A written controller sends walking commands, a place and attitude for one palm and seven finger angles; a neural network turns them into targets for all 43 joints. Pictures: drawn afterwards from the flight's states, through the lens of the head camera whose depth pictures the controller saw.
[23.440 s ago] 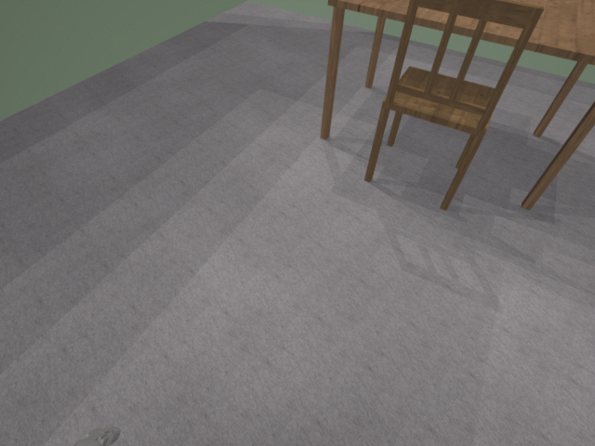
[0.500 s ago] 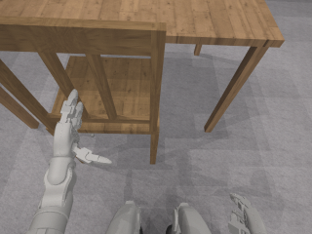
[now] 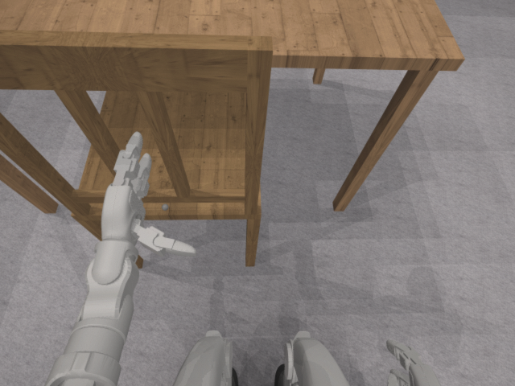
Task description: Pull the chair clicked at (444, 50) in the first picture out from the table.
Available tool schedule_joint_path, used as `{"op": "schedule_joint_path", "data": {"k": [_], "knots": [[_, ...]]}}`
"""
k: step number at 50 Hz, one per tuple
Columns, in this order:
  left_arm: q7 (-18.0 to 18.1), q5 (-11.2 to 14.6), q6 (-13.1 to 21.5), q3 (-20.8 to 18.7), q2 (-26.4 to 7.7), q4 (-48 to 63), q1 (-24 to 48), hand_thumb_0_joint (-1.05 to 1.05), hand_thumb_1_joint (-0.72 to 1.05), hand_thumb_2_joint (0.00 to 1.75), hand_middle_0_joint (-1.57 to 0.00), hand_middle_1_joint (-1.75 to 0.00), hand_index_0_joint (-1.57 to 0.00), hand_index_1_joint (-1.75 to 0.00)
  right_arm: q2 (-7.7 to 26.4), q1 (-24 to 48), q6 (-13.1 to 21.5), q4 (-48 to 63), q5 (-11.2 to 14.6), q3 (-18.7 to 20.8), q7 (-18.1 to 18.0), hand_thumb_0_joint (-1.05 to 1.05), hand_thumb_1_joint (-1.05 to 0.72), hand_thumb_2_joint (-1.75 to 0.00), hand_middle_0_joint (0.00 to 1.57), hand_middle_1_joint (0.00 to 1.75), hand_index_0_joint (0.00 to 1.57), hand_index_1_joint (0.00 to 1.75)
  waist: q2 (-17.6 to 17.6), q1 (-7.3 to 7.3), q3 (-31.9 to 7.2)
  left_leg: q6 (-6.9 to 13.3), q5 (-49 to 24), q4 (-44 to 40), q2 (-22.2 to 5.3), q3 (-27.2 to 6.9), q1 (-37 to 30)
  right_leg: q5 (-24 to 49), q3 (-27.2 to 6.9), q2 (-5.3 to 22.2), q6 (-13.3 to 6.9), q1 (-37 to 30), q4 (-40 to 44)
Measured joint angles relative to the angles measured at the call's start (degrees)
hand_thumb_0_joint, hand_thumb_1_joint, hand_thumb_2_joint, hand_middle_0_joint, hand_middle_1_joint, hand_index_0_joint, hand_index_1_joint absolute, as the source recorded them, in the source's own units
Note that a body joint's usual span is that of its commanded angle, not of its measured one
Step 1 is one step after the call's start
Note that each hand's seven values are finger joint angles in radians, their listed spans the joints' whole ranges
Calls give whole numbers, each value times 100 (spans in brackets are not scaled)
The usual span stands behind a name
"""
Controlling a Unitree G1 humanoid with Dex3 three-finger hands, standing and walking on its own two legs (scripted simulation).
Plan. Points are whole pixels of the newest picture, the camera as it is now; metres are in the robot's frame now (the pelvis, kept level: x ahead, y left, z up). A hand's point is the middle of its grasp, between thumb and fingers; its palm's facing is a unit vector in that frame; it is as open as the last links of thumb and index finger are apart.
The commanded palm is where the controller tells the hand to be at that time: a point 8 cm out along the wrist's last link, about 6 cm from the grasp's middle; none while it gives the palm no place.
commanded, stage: push the fingers through the gap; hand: left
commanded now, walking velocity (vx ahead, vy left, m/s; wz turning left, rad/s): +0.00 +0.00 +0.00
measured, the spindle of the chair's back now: (109, 151) +0.48 +0.26 +0.02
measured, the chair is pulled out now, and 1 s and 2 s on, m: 0.00 0.00 0.00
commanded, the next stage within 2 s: hook a spindle and tug to test in 1.02 s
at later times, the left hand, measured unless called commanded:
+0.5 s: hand (171, 179) +0.43 +0.15 +0.01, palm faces +0.03 -1.00 -0.03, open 16.9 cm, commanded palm +0.40 +0.19 +0.02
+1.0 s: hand (172, 172) +0.44 +0.15 +0.01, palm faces +0.05 -1.00 -0.03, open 16.9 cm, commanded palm +0.42 +0.20 +0.02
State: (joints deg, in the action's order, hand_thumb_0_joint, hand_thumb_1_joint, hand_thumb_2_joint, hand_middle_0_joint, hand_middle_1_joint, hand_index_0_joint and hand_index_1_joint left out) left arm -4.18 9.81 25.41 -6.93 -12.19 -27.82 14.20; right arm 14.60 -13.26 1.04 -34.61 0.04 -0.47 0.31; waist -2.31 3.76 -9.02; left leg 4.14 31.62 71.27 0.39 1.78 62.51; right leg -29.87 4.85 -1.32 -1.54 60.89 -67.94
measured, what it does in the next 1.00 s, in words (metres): stands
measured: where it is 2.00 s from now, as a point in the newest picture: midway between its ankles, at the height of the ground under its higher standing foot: outside the picture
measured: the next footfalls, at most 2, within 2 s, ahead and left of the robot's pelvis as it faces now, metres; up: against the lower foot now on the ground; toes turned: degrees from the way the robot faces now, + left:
none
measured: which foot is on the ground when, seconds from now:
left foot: down 0.00-1.00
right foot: down 0.00-1.00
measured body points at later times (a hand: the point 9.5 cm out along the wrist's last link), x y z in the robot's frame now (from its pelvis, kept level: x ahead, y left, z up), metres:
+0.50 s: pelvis -0.01 +0.00 -0.01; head +0.12 +0.01 +0.42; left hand +0.42 +0.20 +0.02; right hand +0.09 -0.26 -0.13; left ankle +0.02 +0.07 -0.63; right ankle +0.02 -0.11 -0.63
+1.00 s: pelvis +0.00 -0.01 -0.01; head +0.13 +0.01 +0.42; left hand +0.43 +0.20 +0.01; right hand +0.06 -0.27 -0.13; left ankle +0.02 +0.07 -0.63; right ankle +0.02 -0.11 -0.63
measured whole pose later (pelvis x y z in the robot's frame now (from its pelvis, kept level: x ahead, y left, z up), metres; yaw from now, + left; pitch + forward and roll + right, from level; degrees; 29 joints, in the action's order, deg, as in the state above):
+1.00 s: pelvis +0.00 -0.01 -0.01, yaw -1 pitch +25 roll -3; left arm -4.1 6.3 30.1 -14.7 -16.3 -50.4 33.0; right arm 14.7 -15.8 -2.2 -36.3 -1.0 -0.7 2.0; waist -1.8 6.8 -8.8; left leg 3.7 31.5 72.5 -0.3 1.8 66.1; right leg -29.6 4.9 -2.0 -2.2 64.8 -69.2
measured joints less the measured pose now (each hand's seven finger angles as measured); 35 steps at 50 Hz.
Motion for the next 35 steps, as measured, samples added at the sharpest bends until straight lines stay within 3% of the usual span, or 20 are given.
{"op": "schedule_joint_path", "data": {"k": [7, 12, 20, 27, 35], "knots": [[177, -238, 160, -98, -22, -691, 521, -1, -50, 30, -6, -8, -6, -8, -33, -22, -91, -78, -44, -23, 94, 1, -90, -90, 20, 30, 20, 30, 44, 72, -83, 10, 16, 71, 15, 8, 80, -31, -3, 19, -1, 85, -90], [147, -223, 106, -192, -75, -880, 671, -1, -50, 30, -6, -8, -6, -8, -29, 1, -133, -16, -46, -4, 97, 1, -90, -90, 20, 30, 20, 30, 33, 123, 6, 5, 7, 111, -7, 15, 150, -5, -8, 0, -3, 157, -116], [190, -271, 351, -311, -151, -1240, 1170, -1, -50, 30, -6, -8, -6, -8, -6, -18, -126, -168, -76, -9, 88, 1, -90, -90, 20, 30, 20, 30, 24, 130, -14, 0, -16, 125, -4, -1, 224, 12, 9, 4, -9, 225, -129], [83, -291, 185, -487, -296, -1892, 1702, -1, -50, 30, -6, -8, -6, -8, 14, -65, -191, -124, -80, -17, 102, 1, -90, -90, 20, 30, 20, 30, 12, 243, 19, -15, -27, 182, -19, -10, 378, 22, 22, -7, -33, 381, -186], [142, -388, 399, -678, -336, -2094, 1924, -1, -50, 30, -6, -8, -6, -8, 7, -196, -250, -191, -116, -15, 143, 1, -90, -90, 20, 30, 20, 30, 22, 293, -5, -27, -16, 160, -53, 30, 391, 24, -22, -42, -45, 428, -188]]}}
